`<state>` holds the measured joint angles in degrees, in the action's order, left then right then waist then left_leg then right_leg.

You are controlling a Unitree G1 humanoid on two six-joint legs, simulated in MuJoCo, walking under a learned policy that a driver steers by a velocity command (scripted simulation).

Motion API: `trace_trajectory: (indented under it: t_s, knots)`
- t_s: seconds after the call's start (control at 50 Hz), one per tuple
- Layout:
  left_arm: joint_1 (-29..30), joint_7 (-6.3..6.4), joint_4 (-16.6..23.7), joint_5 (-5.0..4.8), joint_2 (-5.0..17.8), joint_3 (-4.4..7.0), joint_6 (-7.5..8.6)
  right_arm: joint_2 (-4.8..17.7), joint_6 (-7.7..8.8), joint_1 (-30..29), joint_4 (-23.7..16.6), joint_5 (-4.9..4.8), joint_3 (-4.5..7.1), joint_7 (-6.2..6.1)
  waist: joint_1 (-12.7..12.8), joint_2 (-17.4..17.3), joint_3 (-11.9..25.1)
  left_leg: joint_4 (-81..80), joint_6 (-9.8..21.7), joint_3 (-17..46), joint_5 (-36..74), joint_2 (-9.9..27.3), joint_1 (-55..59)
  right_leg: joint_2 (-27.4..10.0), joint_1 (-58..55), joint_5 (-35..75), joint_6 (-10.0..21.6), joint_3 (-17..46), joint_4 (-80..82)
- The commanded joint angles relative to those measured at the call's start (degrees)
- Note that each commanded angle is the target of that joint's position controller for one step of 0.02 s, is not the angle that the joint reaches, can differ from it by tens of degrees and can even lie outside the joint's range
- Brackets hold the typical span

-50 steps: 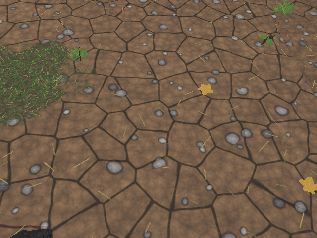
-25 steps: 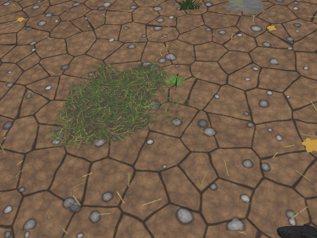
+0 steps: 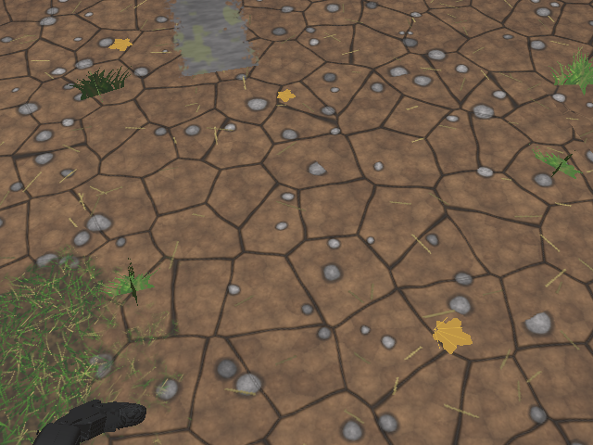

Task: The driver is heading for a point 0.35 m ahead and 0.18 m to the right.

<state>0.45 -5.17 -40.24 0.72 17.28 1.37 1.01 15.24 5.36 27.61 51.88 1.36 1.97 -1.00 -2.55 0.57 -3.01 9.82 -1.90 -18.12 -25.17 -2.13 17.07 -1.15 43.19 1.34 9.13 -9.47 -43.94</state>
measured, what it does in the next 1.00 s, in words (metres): walks ahead, turning right: right foot, then left foot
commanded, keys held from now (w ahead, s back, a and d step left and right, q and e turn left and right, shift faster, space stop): w+e+shift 0.18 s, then shift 0.82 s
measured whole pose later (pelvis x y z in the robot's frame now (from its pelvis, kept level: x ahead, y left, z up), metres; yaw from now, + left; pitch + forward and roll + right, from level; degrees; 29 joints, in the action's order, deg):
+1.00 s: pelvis +0.56 -0.05 +0.02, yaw -23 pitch +0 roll +1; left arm -12.1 1.9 -45.6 1.1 12.6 1.6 -0.3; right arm 13.8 1.2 10.0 47.3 1.2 1.0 -0.1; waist -1.1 -1.3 -0.4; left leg 29.1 1.7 -0.7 -10.7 -2.5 -18.1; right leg -0.9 16.4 -16.1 -1.4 3.5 -32.7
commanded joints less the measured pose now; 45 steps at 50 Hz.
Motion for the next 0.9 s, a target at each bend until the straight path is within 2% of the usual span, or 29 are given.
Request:
trace_trajectory:
  t_s: [0.02, 0.04, 0.06, 0.08, 0.1, 0.12, 0.14, 0.18, 0.26, 0.3, 0.32, 0.36, 0.4, 0.44, 0.46, 0.48, 0.5, 0.52, 0.54, 0.56, 0.58, 0.62, 0.68, 0.74, 0.8, 0.84, 0.86, 0.88, 0.9]
  knots:
    - [-20.5, 1.03, -2.7, -0.35, 6.6, 1.95, -0.10, 14.5, -1.10, -8.7, -6.5, 0.81, 3.19, -1.65, 15.6, -7.7, 8.0, 25.9, 2.5, 2.3, 95.1, 16.1, -13.2, 7.5, -31.4, -6.8, 3.5, -2.0, -0.4]
    - [-32.9, 2.10, -6.5, -0.21, 9.8, 3.77, -0.06, 14.9, -2.07, -11.6, -7.7, 1.27, 3.40, -1.41, 20.6, -6.6, 12.9, 43.4, 3.6, 4.2, 86.8, 16.1, -19.3, 7.6, -44.9, -11.1, 5.6, 2.5, 3.5]
    - [-33.8, 3.66, -6.9, -1.95, 12.3, 6.09, -0.88, 12.7, -2.11, -14.2, -7.8, 0.68, 3.40, -0.25, 20.9, 3.5, 11.9, 68.5, 2.7, 4.4, 40.6, 5.5, -32.1, 5.3, -54.4, -14.0, 7.5, 9.7, 10.6]
    - [-24.1, 3.88, -4.4, 0.76, 18.3, 6.47, -1.47, 4.1, -0.81, -6.9, -12.9, 1.16, 0.81, 0.97, 6.0, 14.6, 11.6, 87.8, -0.4, 10.2, -3.6, -1.0, -58.6, -7.5, -64.6, -7.6, 15.5, 36.8, 10.6]
    - [-25.1, 3.99, -2.3, 0.62, 19.3, 7.34, -1.73, 6.5, 0.86, -11.1, -16.3, 0.64, 0.37, 0.71, 10.3, 6.4, 20.8, 90.4, 0.5, 22.5, -1.3, -0.7, -65.4, -12.7, -68.7, -24.1, 21.8, 54.3, 23.1]
    - [-24.4, 4.67, -3.2, 0.59, 15.7, 6.79, -1.33, 7.8, 2.05, -14.4, -16.8, 0.81, 0.09, 0.76, 8.6, -0.9, 10.7, 82.9, 1.2, 24.1, 2.4, 3.0, -68.1, -13.3, -59.4, -30.3, 17.9, 55.6, 30.7]
    - [-23.0, 4.97, -4.3, 0.34, 12.4, 5.93, -0.65, 7.8, 2.13, -15.9, -17.0, 0.95, -0.08, 0.75, 5.2, -5.6, 3.9, 74.5, 1.2, 24.1, 4.9, 5.9, -65.0, -11.2, -49.4, -27.0, 14.8, 50.7, 31.9]
    - [-19.5, 5.49, -3.6, 0.15, 10.4, 4.93, 1.27, 7.1, -0.11, -14.5, -16.0, 2.98, -0.70, 0.55, 0.7, -6.8, -0.4, 67.3, -0.4, 23.5, 4.5, 8.4, -56.5, -5.6, -34.4, -16.1, 12.4, 40.9, 31.6]
    - [-19.5, 4.88, -4.2, -0.41, 9.5, 4.12, 3.74, 3.9, -2.14, -18.5, -18.0, 1.91, -1.91, 1.33, -0.3, -5.0, -3.4, 47.3, -2.7, 17.0, 12.1, 9.3, -46.8, 0.1, -21.4, 30.0, 8.7, 24.9, 29.5]
    - [-22.1, 4.48, -5.6, -1.22, 7.5, 3.91, 3.77, 1.9, -1.70, -22.3, -18.7, 1.20, -2.62, 1.63, 3.0, -2.2, -0.3, 33.9, -0.5, 14.0, 26.2, 5.8, -41.5, 5.5, -23.7, 35.3, 2.8, 18.2, 26.6]
    - [-24.5, 6.22, -4.9, -3.99, 3.5, 3.11, 3.53, 2.2, 1.19, -31.9, -21.3, -1.38, -1.72, 1.04, 8.3, -5.2, 0.4, 27.4, -1.2, 15.4, 31.5, 2.3, -41.1, 4.2, -24.0, 23.4, 1.3, 21.2, 25.7]
    - [-28.7, 7.61, -7.3, -3.00, 6.6, 3.31, 2.18, 1.7, 2.81, -34.0, -22.7, -1.69, -1.39, 1.48, 9.4, 0.0, 2.9, 17.2, -0.4, 15.4, 39.9, -1.2, -40.9, 2.5, -32.5, 17.7, -0.3, 23.0, 24.6]
    - [-28.5, 8.33, -7.7, -1.66, 6.7, 3.46, 1.46, 5.2, 3.31, -31.1, -22.2, -1.33, 0.32, 1.42, 7.5, 5.2, 5.2, 14.8, 1.5, 17.8, 43.3, -2.0, -37.0, 0.9, -37.8, 17.7, -2.2, 25.7, 19.1]
    - [-23.2, 8.26, -6.1, -1.11, 6.9, 3.59, 1.02, 7.6, 3.54, -19.1, -19.2, -0.51, 1.91, 1.40, -1.3, 7.2, 10.3, 12.7, 3.4, 16.9, 47.3, -1.7, -24.9, 2.2, -38.6, 24.8, -5.5, 24.1, 5.5]
    - [-18.8, 7.91, -3.4, -0.28, 5.1, 2.91, 1.04, 9.3, 3.45, -7.2, -16.1, 0.14, 2.35, 1.34, -6.8, 5.2, 17.2, 16.6, 5.7, 22.9, 60.3, 6.4, -10.5, 4.0, -32.4, 13.2, -8.0, 22.5, -10.8]
    - [-32.2, 7.21, -4.9, -0.10, -1.5, 1.33, 0.83, 9.9, 3.02, -5.6, -15.1, 2.28, 1.49, 1.94, -0.2, -13.3, 27.6, 25.0, 18.4, 44.3, 85.6, 25.9, 8.4, 13.3, -16.7, -42.3, -12.1, 23.0, -36.7]
    - [-39.7, 5.99, -7.0, -2.02, 2.7, 1.22, 0.74, 9.1, 2.59, -4.3, -14.8, 0.61, 2.06, 2.72, -0.6, -13.7, 36.9, 21.7, 23.4, 59.2, 67.6, 30.2, 13.2, 10.4, -11.1, -39.9, -11.4, 29.1, -44.6]
    - [-31.8, 5.84, -6.1, -2.72, 6.9, 2.31, -0.05, 7.1, 1.70, -10.2, -16.7, -0.23, 2.04, 2.31, -2.2, -7.2, 29.7, 17.6, 21.8, 53.2, 54.6, 26.5, 5.0, 7.0, -9.7, -35.7, -12.3, 26.6, -44.4]
    - [-24.1, 6.38, -3.6, -2.15, 7.9, 2.71, -0.63, 5.2, 0.84, -16.2, -16.7, -0.82, 1.22, 1.94, -0.5, -0.9, 19.8, 14.3, 19.1, 46.8, 45.0, 22.8, -7.3, 4.7, -8.9, -31.3, -12.5, 22.2, -40.4]
    - [-19.4, 6.96, -2.5, -1.49, 7.7, 2.92, -1.26, 3.6, 0.34, -19.3, -16.5, -0.87, 0.16, 1.78, 1.1, 2.6, 12.5, 11.1, 17.4, 42.4, 40.8, 19.4, -18.4, 3.4, -9.6, -29.6, -12.7, 19.5, -37.4]
    - [-19.5, 7.03, -1.8, -1.32, 6.4, 2.92, -1.88, 4.0, 0.11, -20.3, -15.6, -0.17, 0.01, 1.83, 3.4, 0.3, 9.0, 8.8, 16.3, 39.3, 39.7, 16.8, -26.1, 1.9, -12.7, -27.8, -12.4, 18.2, -33.8]
    - [-22.7, 7.30, -2.3, -1.16, 2.0, 2.09, -2.32, 2.7, 0.08, -21.9, -14.1, 0.11, -0.24, 2.60, 5.9, -3.5, 7.3, 6.9, 14.8, 31.5, 43.8, 12.2, -33.8, -0.1, -18.8, -26.8, -12.5, 16.0, -22.1]
    - [-20.2, 7.89, -1.7, -0.19, -0.7, 0.94, -1.78, 4.7, -0.09, -21.4, -11.7, 0.06, 0.65, 2.60, 5.3, -5.9, 11.4, 7.8, 15.7, 27.1, 53.6, 11.8, -34.5, -1.1, -25.1, -23.9, -13.2, 14.0, -7.2]
    - [-17.1, 7.89, -1.6, -0.61, 2.2, 1.58, -2.81, 6.4, -1.54, -21.1, -10.6, -0.45, 1.21, 2.11, 4.0, -6.5, 12.7, 5.3, 15.2, 28.7, 29.6, 12.9, -35.4, -1.7, -29.2, -17.1, -12.3, 14.1, 0.0]
    - [-13.7, 7.66, -1.1, 0.06, 2.4, 1.86, -3.32, 5.9, -3.01, -22.6, -10.3, -0.88, 0.74, 1.66, 4.1, -7.3, 6.7, 3.0, 12.3, 30.3, 0.1, 11.2, -41.9, -0.7, -33.0, -13.9, -10.1, 12.2, 9.4]
    - [-12.5, 7.69, -0.5, 0.98, 2.5, 1.83, -2.79, 3.5, -3.16, -19.5, -8.8, -0.68, -0.22, 1.54, 3.9, -5.3, 4.7, 4.6, 8.4, 29.8, -6.4, 9.1, -43.5, -2.4, -35.7, -12.2, -7.9, 14.3, 16.5]
    - [-12.4, 7.94, 0.0, 1.11, 4.7, 2.13, -2.50, 3.3, -2.88, -17.2, -8.4, -0.27, -0.33, 1.64, 2.5, -1.8, 5.1, 7.5, 6.2, 27.8, -6.2, 6.9, -44.3, -6.0, -37.0, -11.3, -6.2, 17.5, 17.4]
    - [-12.0, 7.74, -1.5, 0.63, 6.8, 2.99, -2.38, 3.9, -2.95, -16.0, -8.5, -0.63, 0.18, 1.47, 0.5, 5.2, 4.0, 9.6, 4.5, 22.5, -1.6, 3.3, -40.6, -4.9, -29.4, -22.5, -4.7, 17.9, 18.3]
    - [-11.0, 7.44, -1.2, 0.63, 3.4, 2.30, -1.83, 4.7, -3.01, -18.1, -8.3, -0.23, 0.28, 1.16, 1.5, 4.4, 3.0, 12.5, 3.5, 21.3, 2.7, 2.8, -36.2, -3.8, -24.9, -26.9, -5.3, 17.8, 20.4]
